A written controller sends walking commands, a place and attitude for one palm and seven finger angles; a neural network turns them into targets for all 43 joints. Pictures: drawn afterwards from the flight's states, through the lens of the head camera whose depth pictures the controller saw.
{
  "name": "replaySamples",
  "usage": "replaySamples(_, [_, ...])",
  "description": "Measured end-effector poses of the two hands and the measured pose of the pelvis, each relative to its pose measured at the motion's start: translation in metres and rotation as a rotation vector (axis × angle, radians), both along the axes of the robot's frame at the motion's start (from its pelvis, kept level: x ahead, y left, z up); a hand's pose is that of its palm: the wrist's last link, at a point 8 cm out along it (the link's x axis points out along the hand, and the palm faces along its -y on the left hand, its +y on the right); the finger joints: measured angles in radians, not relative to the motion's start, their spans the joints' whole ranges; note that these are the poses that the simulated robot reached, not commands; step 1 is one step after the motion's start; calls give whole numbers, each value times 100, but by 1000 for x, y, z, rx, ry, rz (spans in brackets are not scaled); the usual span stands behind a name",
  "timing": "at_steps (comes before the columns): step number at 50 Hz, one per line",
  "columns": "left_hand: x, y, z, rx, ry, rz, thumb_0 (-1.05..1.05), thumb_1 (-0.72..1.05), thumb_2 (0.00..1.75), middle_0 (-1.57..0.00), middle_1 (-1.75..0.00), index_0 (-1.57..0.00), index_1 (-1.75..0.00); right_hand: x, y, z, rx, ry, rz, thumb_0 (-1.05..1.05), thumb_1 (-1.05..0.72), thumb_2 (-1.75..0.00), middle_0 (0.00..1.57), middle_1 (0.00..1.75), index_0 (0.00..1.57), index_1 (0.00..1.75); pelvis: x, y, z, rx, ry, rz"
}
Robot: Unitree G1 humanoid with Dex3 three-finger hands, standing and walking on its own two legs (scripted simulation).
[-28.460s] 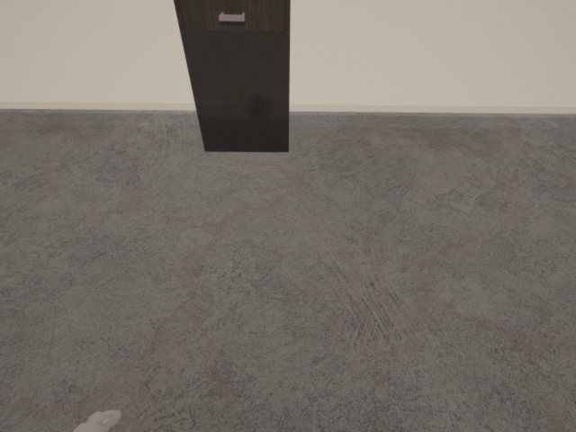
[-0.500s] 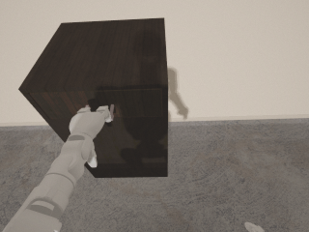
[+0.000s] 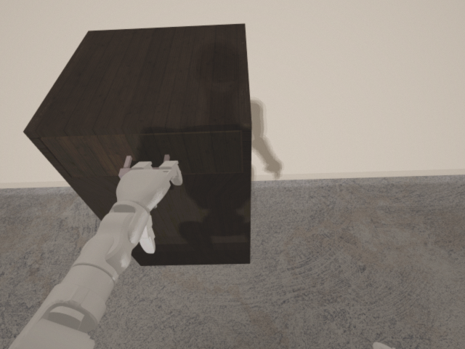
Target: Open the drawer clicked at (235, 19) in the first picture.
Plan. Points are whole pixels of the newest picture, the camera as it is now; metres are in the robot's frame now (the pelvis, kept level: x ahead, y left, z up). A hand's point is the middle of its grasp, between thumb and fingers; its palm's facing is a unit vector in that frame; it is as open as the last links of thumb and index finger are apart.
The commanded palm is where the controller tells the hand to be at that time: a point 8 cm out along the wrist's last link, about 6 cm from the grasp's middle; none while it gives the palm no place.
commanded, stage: lower the fingers behind the handle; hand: left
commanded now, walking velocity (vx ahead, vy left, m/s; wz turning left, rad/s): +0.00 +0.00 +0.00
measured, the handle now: (146, 166) +0.49 +0.24 -0.02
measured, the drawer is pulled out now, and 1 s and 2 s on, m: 0.00 0.00 0.00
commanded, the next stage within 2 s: close the thumb around the handle in 1.60 s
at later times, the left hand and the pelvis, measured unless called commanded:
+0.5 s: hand (142, 192) +0.40 +0.21 +0.01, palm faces -0.10 -0.01 -0.99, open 14.0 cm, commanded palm +0.39 +0.21 +0.05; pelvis -0.01 +0.00 -0.01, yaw +0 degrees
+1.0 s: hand (151, 188) +0.42 +0.20 -0.01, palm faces -0.06 +0.01 -1.00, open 14.0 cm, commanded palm +0.39 +0.20 +0.02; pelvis -0.01 +0.00 -0.02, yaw -2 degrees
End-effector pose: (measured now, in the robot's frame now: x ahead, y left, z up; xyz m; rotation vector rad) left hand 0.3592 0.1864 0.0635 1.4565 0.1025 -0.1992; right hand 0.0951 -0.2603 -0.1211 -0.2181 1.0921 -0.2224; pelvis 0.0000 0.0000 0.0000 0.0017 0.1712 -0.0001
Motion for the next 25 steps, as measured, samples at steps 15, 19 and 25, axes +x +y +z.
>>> replaySamples(15, [30,35,13,230,-143,328,1,-48,30,-31,-120,-31,-120,-16,16,-19,120,20,-41,1,-91,-90,20,30,20,30,-13,-2,-6,15,52,-45])
replaySamples(19, [24,36,-6,133,14,296,0,-49,30,-32,-120,-30,-120,-27,12,-15,73,45,-45,1,-91,-90,20,30,20,30,-12,-5,-4,11,39,-23])
replaySamples(25, [25,25,0,102,-94,44,0,-49,30,-32,-120,-29,-121,-35,-7,-14,-17,63,-22,1,-91,-90,20,30,20,30,-13,-4,-13,0,66,-1])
